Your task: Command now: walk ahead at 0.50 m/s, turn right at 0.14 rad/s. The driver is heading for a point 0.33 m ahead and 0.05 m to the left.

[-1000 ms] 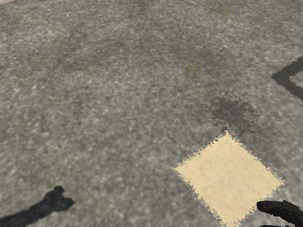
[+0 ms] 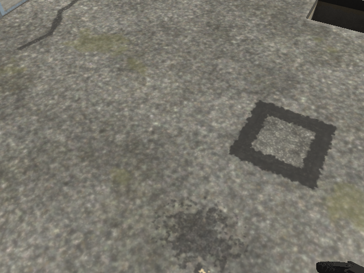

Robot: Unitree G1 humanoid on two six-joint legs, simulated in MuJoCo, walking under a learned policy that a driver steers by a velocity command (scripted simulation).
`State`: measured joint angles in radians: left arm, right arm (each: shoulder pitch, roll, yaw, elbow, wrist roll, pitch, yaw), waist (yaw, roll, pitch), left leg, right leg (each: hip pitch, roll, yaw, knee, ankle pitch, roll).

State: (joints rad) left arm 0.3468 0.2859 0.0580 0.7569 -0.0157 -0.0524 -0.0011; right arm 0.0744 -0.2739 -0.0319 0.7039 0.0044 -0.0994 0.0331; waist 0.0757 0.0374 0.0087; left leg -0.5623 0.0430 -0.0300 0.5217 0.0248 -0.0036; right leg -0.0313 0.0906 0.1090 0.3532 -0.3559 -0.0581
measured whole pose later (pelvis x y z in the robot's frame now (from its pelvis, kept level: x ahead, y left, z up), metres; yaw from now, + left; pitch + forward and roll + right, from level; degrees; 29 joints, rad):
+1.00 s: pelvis +0.28 +0.01 +0.00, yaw +0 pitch -1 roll +0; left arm 0.11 0.22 0.05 0.87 0.00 0.00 0.01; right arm 0.24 -0.24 -0.03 0.97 -0.01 0.01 -0.03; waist -0.02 0.00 0.03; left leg -0.11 0.01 0.00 0.52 -0.40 -0.01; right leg -0.33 0.02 0.01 0.55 -0.21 -0.02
